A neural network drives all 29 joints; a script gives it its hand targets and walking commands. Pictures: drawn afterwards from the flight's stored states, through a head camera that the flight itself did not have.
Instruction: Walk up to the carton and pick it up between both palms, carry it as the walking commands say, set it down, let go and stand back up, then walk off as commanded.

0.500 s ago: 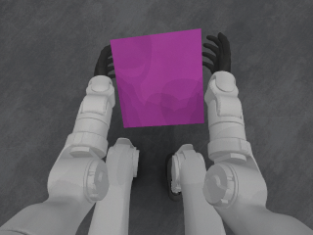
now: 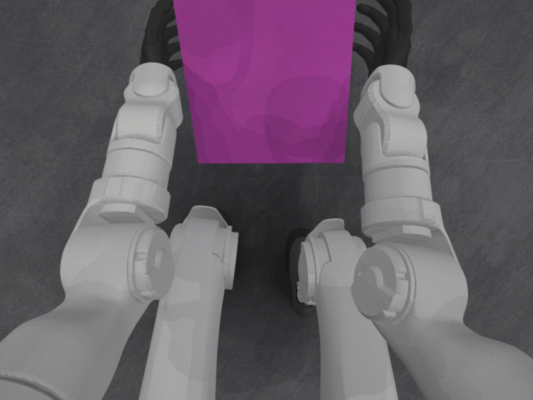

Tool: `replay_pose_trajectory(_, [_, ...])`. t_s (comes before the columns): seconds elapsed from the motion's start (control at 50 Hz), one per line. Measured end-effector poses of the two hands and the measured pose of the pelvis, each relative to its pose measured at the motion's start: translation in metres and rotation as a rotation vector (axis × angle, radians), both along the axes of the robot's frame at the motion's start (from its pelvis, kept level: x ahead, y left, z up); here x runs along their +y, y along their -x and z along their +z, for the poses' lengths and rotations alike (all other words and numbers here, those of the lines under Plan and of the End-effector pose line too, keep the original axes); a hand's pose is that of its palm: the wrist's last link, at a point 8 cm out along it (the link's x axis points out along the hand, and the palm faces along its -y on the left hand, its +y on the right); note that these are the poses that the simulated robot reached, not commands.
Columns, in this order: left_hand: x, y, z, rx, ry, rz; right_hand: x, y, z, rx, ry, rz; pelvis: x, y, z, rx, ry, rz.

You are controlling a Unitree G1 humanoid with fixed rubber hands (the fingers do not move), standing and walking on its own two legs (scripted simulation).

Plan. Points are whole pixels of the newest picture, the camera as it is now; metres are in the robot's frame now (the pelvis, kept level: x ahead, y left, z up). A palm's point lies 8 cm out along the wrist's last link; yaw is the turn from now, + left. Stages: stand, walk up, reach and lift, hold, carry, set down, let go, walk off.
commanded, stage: set down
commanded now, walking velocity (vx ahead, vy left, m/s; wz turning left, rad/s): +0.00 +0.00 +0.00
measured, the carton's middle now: (274, 69) +0.53 +0.04 -0.24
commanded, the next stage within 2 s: none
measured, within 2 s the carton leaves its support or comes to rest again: neither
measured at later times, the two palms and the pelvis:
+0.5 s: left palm (176, 56) +0.52 +0.18 -0.21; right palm (380, 65) +0.54 -0.10 -0.18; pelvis +0.00 -0.01 -0.04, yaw +1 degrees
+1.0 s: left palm (172, 49) +0.53 +0.19 -0.22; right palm (378, 53) +0.56 -0.10 -0.19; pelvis +0.00 +0.00 -0.05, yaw +1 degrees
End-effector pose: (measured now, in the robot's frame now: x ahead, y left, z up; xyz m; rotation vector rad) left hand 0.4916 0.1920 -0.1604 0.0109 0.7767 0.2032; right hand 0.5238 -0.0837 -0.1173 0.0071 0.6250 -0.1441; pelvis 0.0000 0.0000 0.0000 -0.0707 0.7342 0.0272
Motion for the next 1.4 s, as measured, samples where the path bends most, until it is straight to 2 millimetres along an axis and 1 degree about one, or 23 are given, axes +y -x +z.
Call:
replay_pose_trajectory(0.06, [0.001,-0.002,-0.007,-0.011,0.004,0.010,0.002,-0.005,-0.006,-0.011,-0.009,0.001,0.001,0.002,-0.006,-0.017,-0.001,0.004])
replay_pose_trajectory(0.16, [0.002,-0.011,-0.017,-0.018,0.009,0.013,0.000,-0.014,-0.019,-0.011,0.000,0.025,0.000,0.004,-0.016,-0.022,-0.005,0.003])
replay_pose_trajectory(0.28, [0.002,-0.014,-0.043,0.027,-0.007,-0.009,-0.004,-0.014,-0.051,0.040,-0.008,0.051,-0.002,0.002,-0.025,-0.005,-0.011,0.001])
replay_pose_trajectory(0.36, [-0.005,-0.024,-0.045,0.005,-0.001,-0.032,-0.013,-0.019,-0.060,0.030,-0.016,0.031,-0.003,0.001,-0.032,-0.004,-0.016,0.001])
replay_pose_trajectory(0.42, [-0.009,-0.028,-0.047,-0.004,0.003,-0.041,-0.018,-0.020,-0.065,0.026,-0.015,0.024,-0.005,0.001,-0.038,-0.016,-0.022,-0.002])
replay_pose_trajectory(0.5, [-0.010,-0.028,-0.047,-0.011,0.000,-0.046,-0.019,-0.019,-0.066,0.022,-0.028,0.019,-0.006,0.003,-0.043,-0.030,-0.028,-0.004])
replay_pose_trajectory(0.66, [-0.004,-0.028,-0.048,-0.011,0.012,-0.051,-0.014,-0.020,-0.062,0.011,-0.007,0.039,-0.005,0.005,-0.049,-0.049,-0.027,-0.006])
replay_pose_trajectory(0.84, [0.000,-0.034,-0.053,-0.015,0.029,-0.058,-0.011,-0.030,-0.063,0.012,0.028,0.076,-0.002,0.004,-0.051,-0.045,-0.018,-0.007])
replay_pose_trajectory(1.04, [-0.002,-0.040,-0.057,-0.027,0.018,-0.079,-0.015,-0.036,-0.069,0.007,0.027,0.088,-0.003,0.003,-0.055,-0.032,-0.023,-0.009])
replay_pose_trajectory(1.4, [-0.010,-0.048,-0.060,-0.032,0.012,-0.115,-0.026,-0.038,-0.079,0.013,0.020,0.082,-0.006,0.000,-0.059,-0.023,-0.030,-0.016])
